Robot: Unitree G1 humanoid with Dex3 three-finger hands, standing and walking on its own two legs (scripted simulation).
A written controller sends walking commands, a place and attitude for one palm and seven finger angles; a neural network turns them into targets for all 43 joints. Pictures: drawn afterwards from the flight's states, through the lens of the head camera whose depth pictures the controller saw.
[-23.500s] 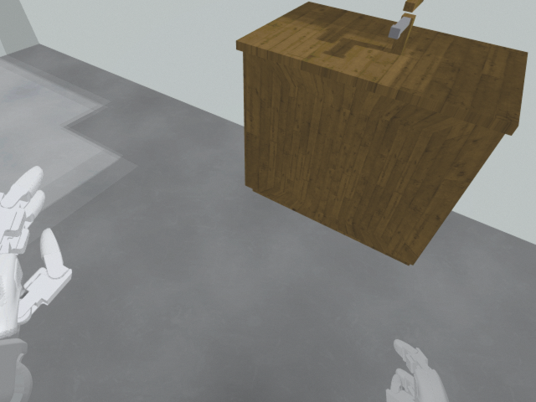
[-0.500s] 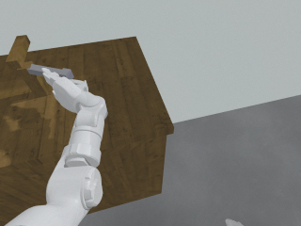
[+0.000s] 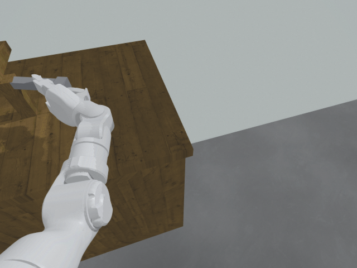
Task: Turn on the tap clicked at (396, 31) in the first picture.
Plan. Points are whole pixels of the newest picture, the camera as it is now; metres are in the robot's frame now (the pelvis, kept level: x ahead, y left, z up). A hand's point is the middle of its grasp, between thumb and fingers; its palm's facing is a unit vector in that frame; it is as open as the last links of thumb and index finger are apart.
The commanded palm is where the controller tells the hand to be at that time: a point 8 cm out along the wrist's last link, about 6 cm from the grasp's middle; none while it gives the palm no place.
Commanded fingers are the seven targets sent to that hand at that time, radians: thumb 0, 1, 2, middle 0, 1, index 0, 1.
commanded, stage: push the lever round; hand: left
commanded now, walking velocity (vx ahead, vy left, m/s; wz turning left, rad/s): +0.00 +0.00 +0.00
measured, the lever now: (62, 85) +0.50 +0.27 +0.15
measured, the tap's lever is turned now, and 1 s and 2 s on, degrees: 67 80 80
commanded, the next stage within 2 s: lift the hand up off the lever in 0.14 s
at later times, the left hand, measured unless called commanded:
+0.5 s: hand (87, 85) +0.50 +0.21 +0.15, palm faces +0.79 -0.60 -0.10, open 8.3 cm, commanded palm +0.44 +0.24 +0.15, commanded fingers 0.00 0.90 0.90 -0.15 -0.15 -0.15 -0.15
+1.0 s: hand (73, 83) +0.47 +0.22 +0.17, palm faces +0.80 -0.59 -0.09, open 7.8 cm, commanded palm +0.42 +0.24 +0.17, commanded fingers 0.00 0.90 0.90 -0.15 -0.15 -0.15 -0.15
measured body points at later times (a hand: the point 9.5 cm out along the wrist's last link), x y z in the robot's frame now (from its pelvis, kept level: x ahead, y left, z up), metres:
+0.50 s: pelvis +0.01 +0.02 +0.00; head +0.04 +0.01 +0.45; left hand +0.45 +0.24 +0.16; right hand +0.01 -0.24 -0.14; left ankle -0.02 +0.15 -0.73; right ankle +0.01 -0.09 -0.73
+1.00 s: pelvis +0.01 +0.01 +0.01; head +0.03 +0.00 +0.46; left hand +0.43 +0.25 +0.18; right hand +0.10 -0.24 -0.13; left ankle -0.02 +0.15 -0.73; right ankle +0.01 -0.09 -0.73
